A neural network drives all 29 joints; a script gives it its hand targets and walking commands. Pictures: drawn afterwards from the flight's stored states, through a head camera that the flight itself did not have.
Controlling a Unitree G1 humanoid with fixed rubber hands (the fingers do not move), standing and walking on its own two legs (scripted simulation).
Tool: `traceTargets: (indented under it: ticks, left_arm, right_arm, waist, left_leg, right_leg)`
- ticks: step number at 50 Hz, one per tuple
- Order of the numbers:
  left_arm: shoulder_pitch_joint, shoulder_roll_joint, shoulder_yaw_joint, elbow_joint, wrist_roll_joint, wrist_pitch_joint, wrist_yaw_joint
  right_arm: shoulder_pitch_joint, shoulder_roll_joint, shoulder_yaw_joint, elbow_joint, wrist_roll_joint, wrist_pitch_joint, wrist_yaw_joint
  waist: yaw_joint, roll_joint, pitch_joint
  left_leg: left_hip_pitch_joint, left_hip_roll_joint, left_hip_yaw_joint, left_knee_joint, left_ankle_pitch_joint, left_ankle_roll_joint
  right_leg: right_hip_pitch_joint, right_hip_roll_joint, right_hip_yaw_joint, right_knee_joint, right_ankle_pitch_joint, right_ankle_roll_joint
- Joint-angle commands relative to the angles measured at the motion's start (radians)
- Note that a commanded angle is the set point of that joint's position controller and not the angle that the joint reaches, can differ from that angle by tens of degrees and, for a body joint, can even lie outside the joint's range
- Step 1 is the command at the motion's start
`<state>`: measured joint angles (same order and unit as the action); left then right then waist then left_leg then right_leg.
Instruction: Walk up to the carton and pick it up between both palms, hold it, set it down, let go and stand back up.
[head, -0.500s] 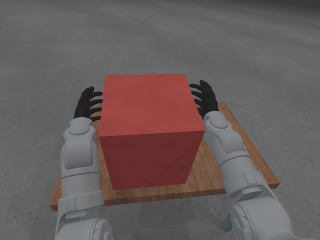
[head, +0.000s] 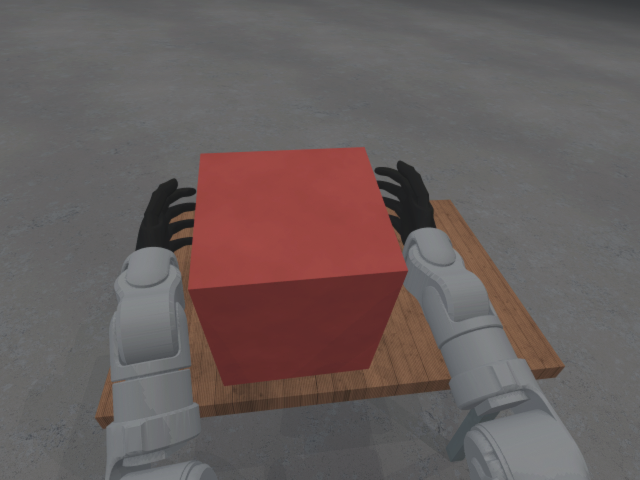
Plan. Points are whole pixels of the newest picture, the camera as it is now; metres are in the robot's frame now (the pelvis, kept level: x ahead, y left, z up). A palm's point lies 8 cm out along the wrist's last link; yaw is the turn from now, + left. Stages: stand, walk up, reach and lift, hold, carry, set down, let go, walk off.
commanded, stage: hold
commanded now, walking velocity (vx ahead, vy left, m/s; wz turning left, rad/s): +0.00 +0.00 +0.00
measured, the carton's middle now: (291, 270) +0.37 +0.02 +0.10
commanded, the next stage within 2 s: none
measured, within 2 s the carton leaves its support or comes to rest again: neither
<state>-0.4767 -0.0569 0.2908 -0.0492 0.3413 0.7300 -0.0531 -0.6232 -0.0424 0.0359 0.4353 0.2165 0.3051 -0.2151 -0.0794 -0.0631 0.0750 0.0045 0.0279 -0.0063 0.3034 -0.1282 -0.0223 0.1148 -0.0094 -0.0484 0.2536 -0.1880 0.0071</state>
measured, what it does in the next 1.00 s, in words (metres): stands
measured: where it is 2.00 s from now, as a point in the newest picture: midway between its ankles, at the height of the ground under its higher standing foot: outside the picture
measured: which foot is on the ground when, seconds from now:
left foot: down 0.00-1.00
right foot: down 0.00-1.00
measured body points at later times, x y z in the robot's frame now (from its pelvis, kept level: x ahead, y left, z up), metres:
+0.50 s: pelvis -0.01 +0.00 +0.00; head -0.07 +0.03 +0.44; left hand +0.36 +0.16 +0.20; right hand +0.36 -0.14 +0.21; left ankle +0.04 +0.13 -0.75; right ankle -0.02 -0.12 -0.75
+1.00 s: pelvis -0.01 +0.00 +0.00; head -0.06 +0.03 +0.45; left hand +0.36 +0.16 +0.18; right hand +0.37 -0.14 +0.19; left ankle +0.04 +0.13 -0.75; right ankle -0.02 -0.12 -0.75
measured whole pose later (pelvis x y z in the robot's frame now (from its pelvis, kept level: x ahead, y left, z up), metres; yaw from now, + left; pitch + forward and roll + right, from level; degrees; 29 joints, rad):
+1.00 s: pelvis -0.01 +0.00 +0.00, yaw -1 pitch -9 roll +0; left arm -0.60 -0.07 0.34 0.13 0.37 0.70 -0.05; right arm -0.73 -0.05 -0.03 0.62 0.17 0.27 -0.17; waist -0.06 -0.07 0.04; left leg -0.02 0.03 0.02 0.27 -0.09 -0.02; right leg 0.05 -0.01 -0.03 0.27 -0.17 0.01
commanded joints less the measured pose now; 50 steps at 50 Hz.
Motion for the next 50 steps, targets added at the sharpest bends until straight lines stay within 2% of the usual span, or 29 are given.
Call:
traceTargets:
  ticks: [1,11,12,15,16,18,20,22,23,25,26,30,31,34,35,37,39,41,42,43,44,45,46,47,50]
  left_arm:
    - [-0.595,-0.442,-0.506,-0.113,-0.161,-0.073,-0.147]
    - [-0.627,-0.446,-0.459,-0.037,-0.144,-0.073,-0.155]
    - [-0.693,-0.471,-0.518,-0.104,-0.197,-0.100,-0.154]
    - [-0.700,-0.481,-0.542,-0.090,-0.209,-0.129,-0.140]
    - [-0.678,-0.464,-0.512,-0.028,-0.183,-0.126,-0.141]
    - [-0.641,-0.468,-0.488,-0.002,-0.159,-0.111,-0.145]
    - [-0.624,-0.445,-0.441,0.047,-0.131,-0.091,-0.157]
    - [-0.629,-0.440,-0.410,0.064,-0.114,-0.079,-0.164]
    - [-0.650,-0.445,-0.414,0.026,-0.121,-0.087,-0.164]
    - [-0.666,-0.467,-0.438,0.016,-0.125,-0.087,-0.159]
    - [-0.672,-0.473,-0.441,0.015,-0.127,-0.090,-0.154]
    - [-0.730,-0.490,-0.470,-0.002,-0.153,-0.111,-0.133]
    - [-0.720,-0.485,-0.478,0.012,-0.153,-0.112,-0.129]
    - [-0.740,-0.500,-0.517,-0.005,-0.177,-0.125,-0.115]
    - [-0.754,-0.519,-0.543,-0.010,-0.194,-0.129,-0.109]
    - [-0.763,-0.512,-0.527,0.035,-0.192,-0.133,-0.098]
    - [-0.755,-0.491,-0.493,0.074,-0.173,-0.129,-0.101]
    - [-0.739,-0.482,-0.462,0.090,-0.160,-0.129,-0.107]
    - [-0.732,-0.481,-0.457,0.108,-0.159,-0.128,-0.112]
    - [-0.726,-0.491,-0.461,0.086,-0.162,-0.131,-0.115]
    - [-0.734,-0.502,-0.480,0.058,-0.174,-0.136,-0.115]
    - [-0.679,-0.460,-0.337,0.139,-0.072,-0.107,-0.114]
    - [-0.690,-0.454,-0.333,0.117,-0.063,-0.089,-0.125]
    - [-0.676,-0.446,-0.343,0.097,-0.070,-0.085,-0.133]
    - [-0.685,-0.479,-0.438,0.002,-0.125,-0.097,-0.133]
  right_arm:
    - [-0.597,0.524,0.362,-0.282,0.050,-0.051,0.090]
    - [-0.635,0.540,0.332,-0.223,0.018,-0.058,0.098]
    - [-0.665,0.578,0.366,-0.286,0.029,-0.074,0.098]
    - [-0.659,0.567,0.382,-0.297,0.048,-0.077,0.093]
    - [-0.633,0.557,0.362,-0.235,0.032,-0.066,0.094]
    - [-0.610,0.531,0.342,-0.203,0.026,-0.061,0.097]
    - [-0.608,0.521,0.324,-0.159,0.012,-0.050,0.099]
    - [-0.624,0.515,0.311,-0.132,0.012,-0.049,0.103]
    - [-0.616,0.527,0.319,-0.128,0.019,-0.050,0.105]
    - [-0.657,0.538,0.330,-0.167,0.037,-0.065,0.107]
    - [-0.679,0.537,0.331,-0.181,0.040,-0.071,0.108]
    - [-0.699,0.549,0.311,-0.173,0.029,-0.087,0.121]
    - [-0.680,0.537,0.293,-0.151,0.016,-0.088,0.124]
    - [-0.686,0.533,0.279,-0.156,-0.001,-0.098,0.133]
    - [-0.719,0.533,0.276,-0.186,0.000,-0.108,0.136]
    - [-0.720,0.519,0.243,-0.135,-0.023,-0.102,0.144]
    - [-0.689,0.518,0.225,-0.080,-0.045,-0.092,0.150]
    - [-0.700,0.532,0.243,-0.072,-0.036,-0.088,0.151]
    - [-0.701,0.536,0.243,-0.074,-0.036,-0.086,0.149]
    - [-0.725,0.557,0.268,-0.113,-0.018,-0.095,0.144]
    - [-0.731,0.567,0.287,-0.138,-0.002,-0.100,0.136]
    - [-0.698,0.524,0.263,0.018,0.005,-0.073,0.137]
    - [-0.696,0.538,0.262,0.000,-0.003,-0.082,0.141]
    - [-0.709,0.534,0.262,-0.029,0.000,-0.089,0.141]
    - [-0.734,0.559,0.317,-0.152,0.037,-0.111,0.123]
  waist:
    - [-0.005,0.084,-0.374]
    - [0.008,0.059,-0.366]
    - [-0.024,0.039,-0.466]
    - [-0.038,0.070,-0.491]
    - [-0.039,0.061,-0.404]
    - [-0.029,0.075,-0.372]
    - [-0.011,0.052,-0.303]
    - [0.006,0.041,-0.267]
    - [0.006,0.043,-0.289]
    - [0.009,0.072,-0.334]
    - [0.007,0.076,-0.358]
    - [-0.004,0.088,-0.379]
    - [-0.017,0.092,-0.368]
    - [-0.028,0.104,-0.401]
    - [-0.036,0.113,-0.449]
    - [-0.041,0.101,-0.420]
    - [-0.035,0.081,-0.370]
    - [-0.013,0.054,-0.392]
    - [-0.012,0.055,-0.370]
    - [0.000,0.052,-0.422]
    - [-0.004,0.060,-0.456]
    - [0.071,0.089,-0.330]
    - [0.054,0.051,-0.320]
    - [0.063,0.064,-0.344]
    - [0.029,0.069,-0.456]
  left_leg:
    - [0.189,-0.066,0.058,0.013,0.272,-0.026]
    - [0.157,-0.065,0.070,-0.017,0.166,0.004]
    - [0.177,-0.072,0.055,0.012,0.234,-0.004]
    - [0.206,-0.076,0.038,0.042,0.292,-0.022]
    - [0.182,-0.078,0.036,0.026,0.232,-0.016]
    - [0.169,-0.072,0.040,0.006,0.205,-0.016]
    - [0.136,-0.071,0.051,-0.024,0.135,0.000]
    - [0.120,-0.066,0.057,-0.040,0.119,0.008]
    - [0.124,-0.065,0.054,-0.039,0.133,0.005]
    - [0.145,-0.066,0.051,-0.013,0.201,-0.006]
    - [0.164,-0.063,0.052,-0.002,0.225,-0.009]
    - [0.169,-0.059,0.054,-0.005,0.182,-0.004]
    - [0.164,-0.057,0.052,-0.009,0.165,-0.007]
    - [0.164,-0.052,0.040,-0.015,0.126,-0.014]
    - [0.183,-0.048,0.034,-0.009,0.128,-0.020]
    - [0.160,-0.044,0.031,-0.032,0.044,-0.007]
    - [0.114,-0.044,0.038,-0.057,-0.009,0.006]
    - [0.116,-0.052,0.046,-0.055,0.016,0.016]
    - [0.109,-0.053,0.046,-0.052,0.031,0.015]
    - [0.134,-0.061,0.050,-0.028,0.101,0.016]
    - [0.157,-0.068,0.049,-0.004,0.168,0.006]
    - [0.132,-0.067,0.065,-0.042,0.083,0.031]
    - [0.120,-0.061,0.079,-0.053,0.071,0.034]
    - [0.112,-0.057,0.074,-0.050,0.101,0.035]
    - [0.199,-0.067,0.070,0.021,0.301,0.008]
  right_leg:
    - [-0.073,0.063,-0.049,-0.025,0.226,0.039]
    - [-0.082,0.054,-0.044,-0.034,0.153,0.040]
    - [-0.060,0.058,-0.050,-0.012,0.260,0.058]
    - [-0.053,0.059,-0.048,-0.002,0.329,0.061]
    - [-0.076,0.052,-0.046,-0.014,0.282,0.062]
    - [-0.086,0.054,-0.048,-0.022,0.230,0.048]
    - [-0.099,0.049,-0.044,-0.040,0.156,0.044]
    - [-0.098,0.048,-0.044,-0.045,0.126,0.040]
    - [-0.088,0.051,-0.047,-0.038,0.123,0.040]
    - [-0.080,0.058,-0.049,-0.032,0.160,0.036]
    - [-0.087,0.063,-0.052,-0.033,0.159,0.033]
    - [-0.143,0.062,-0.052,-0.034,0.098,0.031]
    - [-0.152,0.061,-0.054,-0.037,0.089,0.030]
    - [-0.171,0.061,-0.060,-0.031,0.051,0.026]
    - [-0.178,0.066,-0.064,-0.027,0.049,0.023]
    - [-0.201,0.061,-0.061,-0.037,-0.012,0.023]
    - [-0.182,0.053,-0.054,-0.036,-0.014,0.028]
    - [-0.156,0.052,-0.044,-0.037,0.013,0.035]
    - [-0.148,0.049,-0.041,-0.038,0.026,0.036]
    - [-0.125,0.053,-0.041,-0.031,0.081,0.039]
    - [-0.109,0.056,-0.042,-0.021,0.145,0.044]
    - [-0.125,0.046,-0.027,-0.044,0.024,0.027]
    - [-0.131,0.053,-0.040,-0.039,0.014,0.032]
    - [-0.103,0.054,-0.044,-0.035,0.029,0.026]
    - [-0.059,0.066,-0.042,-0.016,0.201,0.036]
